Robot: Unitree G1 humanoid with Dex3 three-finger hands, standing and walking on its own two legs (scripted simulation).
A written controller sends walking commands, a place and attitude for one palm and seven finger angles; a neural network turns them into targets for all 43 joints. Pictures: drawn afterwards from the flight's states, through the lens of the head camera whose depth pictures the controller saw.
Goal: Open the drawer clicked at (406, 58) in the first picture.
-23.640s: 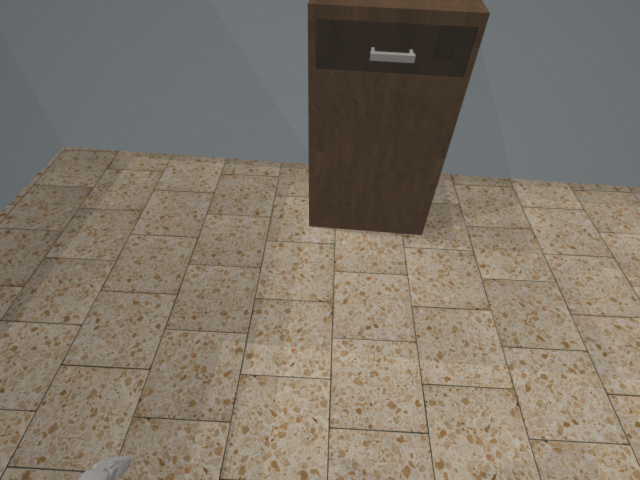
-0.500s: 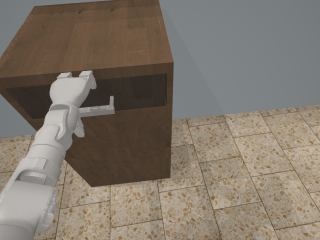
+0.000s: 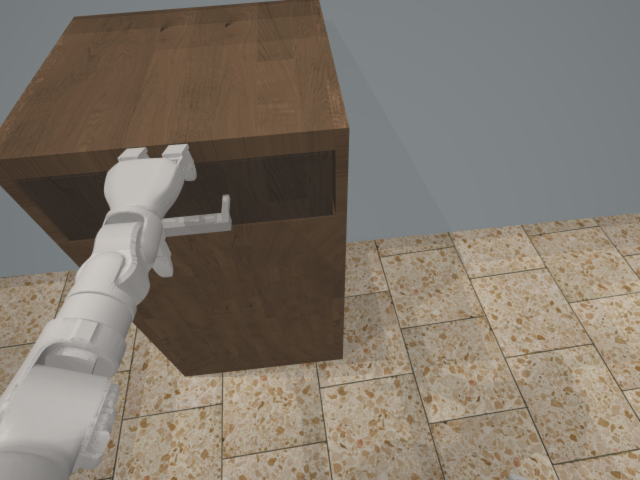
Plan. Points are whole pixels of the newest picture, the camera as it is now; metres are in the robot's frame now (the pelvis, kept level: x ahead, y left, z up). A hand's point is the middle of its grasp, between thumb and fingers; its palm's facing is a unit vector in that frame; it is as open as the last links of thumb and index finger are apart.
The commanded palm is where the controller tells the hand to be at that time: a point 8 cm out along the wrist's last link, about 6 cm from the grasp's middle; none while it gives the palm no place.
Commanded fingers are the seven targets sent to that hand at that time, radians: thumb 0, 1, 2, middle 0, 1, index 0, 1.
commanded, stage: re-aim the fingers above the handle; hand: left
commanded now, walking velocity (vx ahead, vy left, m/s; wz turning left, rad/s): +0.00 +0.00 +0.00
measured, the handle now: (188, 215) +0.48 +0.23 +0.02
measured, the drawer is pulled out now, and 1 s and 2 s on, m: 0.00 0.00 0.00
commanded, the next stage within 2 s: lower the fingers behind the handle in 0.52 s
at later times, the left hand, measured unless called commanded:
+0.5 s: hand (161, 210) +0.44 +0.24 +0.08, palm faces -0.01 -0.01 -1.00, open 13.7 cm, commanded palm +0.43 +0.25 +0.13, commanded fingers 0.00 -0.50 0.30 -0.30 -1.20 -0.30 -1.20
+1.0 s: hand (162, 215) +0.44 +0.24 +0.08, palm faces -0.01 +0.02 -1.00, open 13.8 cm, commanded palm +0.42 +0.25 +0.10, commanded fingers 0.00 -0.50 0.30 -0.30 -1.20 -0.30 -1.20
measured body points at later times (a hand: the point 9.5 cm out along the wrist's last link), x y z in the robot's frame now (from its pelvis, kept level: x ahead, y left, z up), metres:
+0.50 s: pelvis -0.01 -0.01 +0.00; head +0.04 -0.02 +0.45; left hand +0.44 +0.23 +0.14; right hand +0.08 -0.27 -0.13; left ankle -0.04 +0.09 -0.73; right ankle -0.02 -0.10 -0.73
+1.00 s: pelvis -0.03 -0.01 -0.01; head +0.03 -0.02 +0.44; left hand +0.44 +0.23 +0.13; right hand +0.02 -0.28 -0.14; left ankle -0.04 +0.09 -0.73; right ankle -0.02 -0.10 -0.73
